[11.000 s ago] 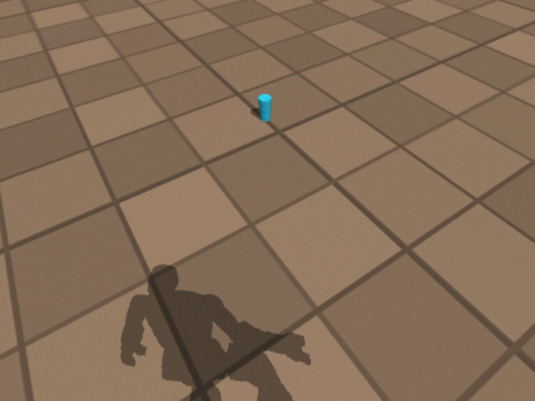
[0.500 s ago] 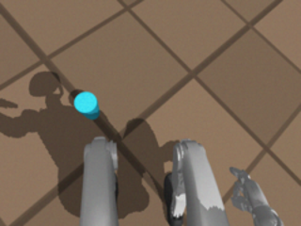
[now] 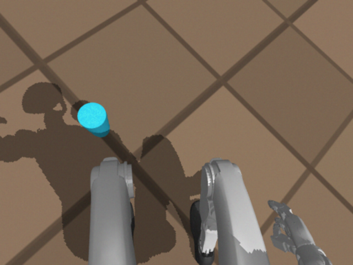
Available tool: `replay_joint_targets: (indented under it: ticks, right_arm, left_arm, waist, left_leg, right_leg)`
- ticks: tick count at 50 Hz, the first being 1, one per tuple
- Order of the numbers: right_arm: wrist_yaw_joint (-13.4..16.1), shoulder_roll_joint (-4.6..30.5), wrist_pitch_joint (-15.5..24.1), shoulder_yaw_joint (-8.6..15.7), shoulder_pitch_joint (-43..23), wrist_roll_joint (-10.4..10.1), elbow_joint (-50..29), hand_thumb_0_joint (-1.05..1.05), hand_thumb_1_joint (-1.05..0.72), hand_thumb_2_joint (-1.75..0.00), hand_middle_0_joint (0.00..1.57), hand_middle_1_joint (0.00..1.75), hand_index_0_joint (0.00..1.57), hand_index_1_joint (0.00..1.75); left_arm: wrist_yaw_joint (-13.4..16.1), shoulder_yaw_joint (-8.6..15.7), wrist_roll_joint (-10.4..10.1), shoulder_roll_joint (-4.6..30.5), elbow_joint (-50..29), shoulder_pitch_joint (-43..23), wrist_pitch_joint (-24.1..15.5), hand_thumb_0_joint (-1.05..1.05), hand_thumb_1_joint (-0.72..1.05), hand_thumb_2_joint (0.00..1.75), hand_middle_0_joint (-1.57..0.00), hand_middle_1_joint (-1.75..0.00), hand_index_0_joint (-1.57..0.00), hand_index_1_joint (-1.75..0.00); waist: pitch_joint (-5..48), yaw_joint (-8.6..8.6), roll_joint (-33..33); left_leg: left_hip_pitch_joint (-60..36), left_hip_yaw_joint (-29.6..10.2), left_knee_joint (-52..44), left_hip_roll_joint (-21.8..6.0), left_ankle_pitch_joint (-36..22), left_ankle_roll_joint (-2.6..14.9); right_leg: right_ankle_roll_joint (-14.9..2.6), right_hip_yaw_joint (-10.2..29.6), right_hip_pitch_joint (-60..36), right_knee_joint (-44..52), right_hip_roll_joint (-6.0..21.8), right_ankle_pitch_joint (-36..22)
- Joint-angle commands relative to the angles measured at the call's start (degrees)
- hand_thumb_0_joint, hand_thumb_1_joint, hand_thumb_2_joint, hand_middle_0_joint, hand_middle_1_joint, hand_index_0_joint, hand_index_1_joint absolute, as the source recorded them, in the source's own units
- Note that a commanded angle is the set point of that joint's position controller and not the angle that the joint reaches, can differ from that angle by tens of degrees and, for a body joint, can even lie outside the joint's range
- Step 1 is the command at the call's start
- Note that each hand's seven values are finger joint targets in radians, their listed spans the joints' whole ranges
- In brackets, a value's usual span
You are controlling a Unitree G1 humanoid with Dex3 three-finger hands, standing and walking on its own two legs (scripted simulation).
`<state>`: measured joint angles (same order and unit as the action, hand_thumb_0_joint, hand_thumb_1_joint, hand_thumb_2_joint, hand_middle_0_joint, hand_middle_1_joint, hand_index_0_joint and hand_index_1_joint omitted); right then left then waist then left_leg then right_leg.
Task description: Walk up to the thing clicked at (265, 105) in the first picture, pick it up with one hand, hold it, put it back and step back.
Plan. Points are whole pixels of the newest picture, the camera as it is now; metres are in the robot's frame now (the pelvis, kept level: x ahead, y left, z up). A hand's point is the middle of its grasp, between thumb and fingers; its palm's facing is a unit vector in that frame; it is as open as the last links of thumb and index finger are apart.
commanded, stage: go down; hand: left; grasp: from the side
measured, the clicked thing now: (97, 123) +0.47 +0.25 -0.31
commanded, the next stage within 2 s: approach in 0.26 s
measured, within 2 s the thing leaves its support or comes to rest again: neither
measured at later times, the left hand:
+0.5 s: hand out of the picture +0.37 +0.44 -0.01, palm faces +0.30 -0.95 -0.08, open 17.5 cm
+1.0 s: hand (53, 127) +0.42 +0.34 -0.21, palm faces +0.15 -0.99 +0.02, open 17.7 cm
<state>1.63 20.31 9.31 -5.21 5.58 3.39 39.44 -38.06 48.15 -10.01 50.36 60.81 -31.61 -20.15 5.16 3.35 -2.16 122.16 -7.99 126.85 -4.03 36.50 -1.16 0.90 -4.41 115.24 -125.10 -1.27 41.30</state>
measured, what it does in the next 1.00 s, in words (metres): lowers itself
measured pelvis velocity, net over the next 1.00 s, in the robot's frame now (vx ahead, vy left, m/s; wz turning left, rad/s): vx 0.00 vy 0.01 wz -0.12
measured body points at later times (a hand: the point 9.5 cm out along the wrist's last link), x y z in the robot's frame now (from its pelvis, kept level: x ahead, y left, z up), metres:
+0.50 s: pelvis +0.00 +0.00 -0.02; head +0.20 +0.08 +0.37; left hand +0.35 +0.49 +0.00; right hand +0.16 -0.27 -0.12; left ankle +0.10 +0.14 -0.36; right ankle +0.09 -0.12 -0.35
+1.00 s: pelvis +0.00 +0.01 -0.09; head +0.24 +0.13 +0.27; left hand +0.41 +0.39 -0.21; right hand +0.16 -0.26 -0.16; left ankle +0.10 +0.14 -0.36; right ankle +0.09 -0.12 -0.35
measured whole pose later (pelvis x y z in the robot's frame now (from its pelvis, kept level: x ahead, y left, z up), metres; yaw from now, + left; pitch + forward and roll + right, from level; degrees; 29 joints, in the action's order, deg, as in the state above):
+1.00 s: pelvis +0.00 +0.01 -0.09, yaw -7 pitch +20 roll -12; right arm -2.6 20.5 5.0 -18.5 -5.5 13.7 37.3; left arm -34.0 43.4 -12.9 48.7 72.7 -34.8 -45.1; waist -10.1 9.5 -11.4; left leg 129.6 -16.7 147.2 -3.9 39.2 -1.8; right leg 2.6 -9.5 120.3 -140.5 -4.8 41.6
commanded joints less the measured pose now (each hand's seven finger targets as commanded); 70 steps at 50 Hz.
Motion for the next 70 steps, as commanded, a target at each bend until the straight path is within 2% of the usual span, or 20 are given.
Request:
replay_joint_targets:
  ticks: [1, 17, 21, 24, 26, 31, 34, 37, 39, 43, 44, 46, 51, 52, 54, 56, 57, 59, 68, 70]
  right_arm:
    - [1.15, 13.47, 1.11, 4.56, 6.74, -0.43, -3.40, 0.00, -0.92, -0.91, 0.20, 0.30, 0.20, 0.30]
    - [0.80, 14.28, 0.84, 3.48, 5.62, -0.30, -4.06, 0.00, -0.92, -0.91, 0.20, 0.30, 0.20, 0.30]
    - [0.62, 14.07, 0.88, 2.60, 5.56, -0.14, -3.47, 0.00, -0.91, -0.91, 0.20, 0.30, 0.20, 0.30]
    - [0.48, 13.67, 1.33, 1.62, 4.53, 0.50, -3.55, 0.00, -0.92, -0.91, 0.20, 0.30, 0.20, 0.30]
    - [0.21, 14.21, 1.79, 1.06, 3.70, 1.06, -4.01, 0.00, -0.91, -0.91, 0.20, 0.30, 0.20, 0.30]
    - [-0.48, 14.92, 1.87, -1.09, 1.34, 2.81, -4.25, 0.00, -0.90, -0.90, 0.20, 0.30, 0.20, 0.30]
    - [-1.04, 15.92, 1.13, -2.42, 0.08, 4.24, -4.38, 0.00, -0.90, -0.90, 0.20, 0.30, 0.20, 0.30]
    - [-1.53, 16.47, -0.21, -3.57, -1.39, 5.71, -3.69, 0.00, -0.91, -0.90, 0.20, 0.30, 0.20, 0.30]
    - [-1.73, 17.15, -1.21, -4.66, -2.27, 6.66, -3.85, 0.00, -0.91, -0.91, 0.20, 0.30, 0.20, 0.30]
    - [-2.29, 18.08, -3.07, -6.28, -4.40, 8.51, -3.58, 0.00, -0.93, -0.91, 0.20, 0.30, 0.20, 0.30]
    - [-2.37, 18.34, -3.30, -6.42, -4.74, 9.09, -3.85, 0.00, -0.93, -0.91, 0.20, 0.30, 0.20, 0.30]
    - [-2.75, 17.86, -3.98, -7.21, -5.22, 9.82, -3.39, 0.00, -0.94, -0.91, 0.20, 0.30, 0.20, 0.30]
    - [-3.35, 19.05, -5.10, -8.77, -8.98, 11.24, -5.92, 0.00, -0.94, -0.91, 0.20, 0.30, 0.20, 0.30]
    - [-3.51, 19.07, -5.22, -9.10, -9.40, 11.59, -6.36, 0.00, -0.95, -0.91, 0.20, 0.30, 0.20, 0.30]
    - [-3.90, 19.17, -5.47, -10.11, -10.67, 12.00, -6.87, 0.00, -0.94, -0.91, 0.20, 0.30, 0.20, 0.30]
    - [-4.15, 19.54, -5.70, -10.60, -11.09, 12.29, -7.07, 0.00, -0.94, -0.91, 0.20, 0.30, 0.20, 0.30]
    - [-4.30, 19.47, -5.96, -10.87, -11.87, 12.34, -7.09, 0.00, -0.94, -0.91, 0.20, 0.30, 0.20, 0.30]
    - [-4.82, 19.56, -6.11, -11.41, -11.71, 12.85, -7.16, 0.00, -0.94, -0.91, 0.20, 0.30, 0.20, 0.30]
    - [-6.13, 20.22, -6.99, -12.04, -13.35, 14.97, -7.29, 0.00, -0.94, -0.91, 0.20, 0.30, 0.20, 0.30]
    - [-6.43, 20.30, -7.10, -12.39, -13.13, 15.10, -7.32, 0.00, -0.94, -0.91, 0.20, 0.30, 0.20, 0.30]
  left_arm:
    - [0.11, 3.88, -1.60, 25.18, -10.63, -9.03, -3.62, 0.00, -0.50, 0.09, -0.04, -0.06, -0.03, -0.07]
    - [-0.63, 4.72, -2.24, 28.22, -10.12, -10.48, -4.45, 0.00, -0.50, 0.08, -0.04, -0.06, -0.03, -0.06]
    - [-1.25, 3.97, -3.32, 25.45, -6.61, -10.62, -5.24, 0.00, -0.61, 0.04, -0.07, -0.07, -0.05, -0.09]
    - [-1.95, 2.67, -4.58, 23.28, -3.96, -12.51, -7.93, 0.00, -0.61, 0.03, -0.07, -0.07, -0.05, -0.09]
    - [-2.14, 3.39, -5.45, 22.80, -1.99, -11.78, -10.25, 0.00, -0.61, 0.03, -0.07, -0.07, -0.05, -0.09]
    - [-3.01, 0.96, -6.87, 19.95, 3.60, -13.23, -15.81, 0.00, -0.61, 0.04, -0.07, -0.06, -0.05, -0.08]
    - [-2.21, 2.16, -6.27, 23.77, 3.57, -14.00, -19.23, 0.00, -0.61, 0.04, -0.07, -0.07, -0.05, -0.09]
    - [-1.55, 0.74, -5.75, 22.51, 3.12, -14.01, -21.99, 0.00, -0.61, 0.05, -0.07, -0.08, -0.05, -0.09]
    - [-0.36, 1.70, -5.27, 24.47, 1.83, -14.13, -23.70, 0.00, -0.61, 0.06, -0.07, -0.08, -0.05, -0.10]
    - [1.85, 0.16, -4.70, 21.74, 0.78, -13.73, -27.03, 0.00, -0.61, 0.06, -0.07, -0.09, -0.05, -0.11]
    - [2.66, 0.83, -4.42, 23.26, -2.80, -15.66, -28.15, 0.00, -0.61, 0.06, -0.07, -0.10, -0.05, -0.11]
    - [3.31, -3.88, -4.17, 15.16, 2.64, -12.45, -28.79, 0.00, -0.61, 0.07, -0.07, -0.10, -0.05, -0.12]
    - [6.74, -6.62, -3.41, 12.32, 4.63, -10.52, -32.02, 0.00, -0.61, 0.02, -0.07, -0.09, -0.06, -0.09]
    - [7.68, -5.13, -3.73, 13.23, 4.48, -9.71, -32.68, 0.00, -0.61, 0.01, -0.08, -0.09, -0.07, -0.10]
    - [9.40, -6.12, -4.13, 11.25, 6.13, -9.48, -34.06, 0.00, -0.61, 0.02, -0.07, -0.09, -0.07, -0.09]
    - [12.08, -2.64, -4.06, 15.64, 5.44, -8.56, -35.65, 0.00, -0.61, 0.02, -0.07, -0.09, -0.06, -0.09]
    - [13.21, -2.82, -3.89, 15.73, 5.47, -9.01, -36.36, 0.00, -0.61, 0.02, -0.06, -0.08, -0.06, -0.08]
    - [15.09, -4.81, -3.20, 12.41, 6.16, -9.91, -37.47, 0.00, -0.61, 0.04, -0.06, -0.08, -0.06, -0.08]
    - [20.56, -12.73, -1.73, 5.93, 7.91, -10.78, -40.93, 0.00, -0.56, 0.03, -0.05, -0.06, -0.05, -0.05]
    - [21.57, -13.07, -2.26, 4.91, 8.74, -9.97, -41.42, 0.00, -0.58, 0.04, -0.04, -0.06, -0.05, -0.06]
  waist:
    - [34.24, -2.48, 15.48]
    - [32.20, -2.22, 16.01]
    - [29.48, -0.35, 14.37]
    - [26.49, 1.41, 10.91]
    - [26.27, 1.32, 10.42]
    - [24.56, 2.91, 9.97]
    - [25.55, 2.40, 12.90]
    - [25.16, 2.72, 16.27]
    - [26.26, 2.79, 19.50]
    - [26.61, 4.35, 23.00]
    - [27.81, 4.60, 24.24]
    - [25.70, 6.54, 22.48]
    - [22.65, 7.77, 20.48]
    - [22.82, 7.33, 19.14]
    - [20.17, 8.24, 18.08]
    - [19.82, 6.94, 16.30]
    - [18.73, 6.87, 16.79]
    - [17.21, 8.79, 17.42]
    - [13.28, 11.99, 16.08]
    - [13.39, 12.16, 15.15]
  left_leg:
    - [-30.74, 2.70, -15.63, 0.30, -5.03, 2.00]
    - [-28.05, 2.46, -14.14, 0.19, -1.34, 2.08]
    - [-25.81, 1.84, -12.25, 0.14, -1.99, 2.18]
    - [-20.93, 2.38, -9.10, 0.24, -1.39, 2.65]
    - [-20.45, 2.29, -7.58, 0.13, -2.42, 2.45]
    - [-18.87, 1.56, -4.19, -0.28, -1.24, 2.00]
    - [-20.26, 1.09, -2.59, -0.71, -1.53, 1.51]
    - [-22.35, 0.37, -1.50, -1.22, -2.14, 0.93]
    - [-24.35, -0.21, -0.54, -1.44, -4.63, 0.47]
    - [-28.15, -1.88, 1.30, -2.05, -8.56, -0.18]
    - [-28.54, -2.05, 2.21, -2.17, -10.21, -0.31]
    - [-27.81, -2.54, 3.54, -2.26, -11.01, -0.27]
    - [-24.59, -3.65, 5.52, -2.28, -10.44, -0.40]
    - [-23.73, -3.82, 6.34, -2.28, -9.99, -0.25]
    - [-20.91, -3.92, 6.84, -2.21, -7.30, -0.07]
    - [-18.16, -3.68, 7.85, -2.05, -5.46, 0.34]
    - [-17.43, -3.45, 7.92, -2.02, -3.39, 0.38]
    - [-17.16, -4.03, 7.70, -1.99, -2.54, 0.12]
    - [-16.01, -5.29, 8.52, -1.96, -0.96, -0.02]
    - [-16.05, -5.56, 8.86, -1.84, -1.11, 0.00]
  right_leg:
    - [-3.38, -2.60, -11.14, 12.83, -1.18, -7.59]
    - [-3.35, -3.24, -8.97, 11.63, -1.66, -4.63]
    - [-3.17, -3.80, -7.88, 10.37, -1.74, -5.43]
    - [-2.85, -3.81, -7.95, 10.45, -2.20, -4.48]
    - [-2.82, -4.34, -8.12, 8.89, -2.43, -5.44]
    - [-2.73, -5.71, -7.16, 6.58, -3.14, -4.68]
    - [-2.81, -6.60, -7.12, 4.30, -3.51, -5.16]
    - [-2.88, -7.39, -5.69, 2.10, -3.73, -6.03]
    - [-2.87, -7.87, -6.26, 0.29, -3.74, -8.08]
    - [-2.79, -9.15, -5.31, -2.37, -3.90, -10.61]
    - [-2.78, -9.34, -6.31, -2.89, -3.98, -12.34]
    - [-2.55, -9.86, -6.08, -3.11, -4.06, -13.11]
    - [-2.30, -11.37, -7.88, -4.27, -4.37, -14.40]
    - [-2.19, -11.55, -8.72, -4.06, -4.67, -14.43]
    - [-1.99, -11.92, -9.51, -4.04, -4.81, -13.13]
    - [-1.70, -11.96, -11.37, -3.53, -5.11, -12.41]
    - [-1.77, -11.89, -10.62, -3.51, -5.10, -10.88]
    - [-1.59, -12.64, -10.78, -3.81, -5.26, -11.16]
    - [-1.41, -13.90, -8.69, -4.58, -5.65, -11.24]
    - [-1.28, -14.26, -9.50, -4.58, -5.88, -11.62]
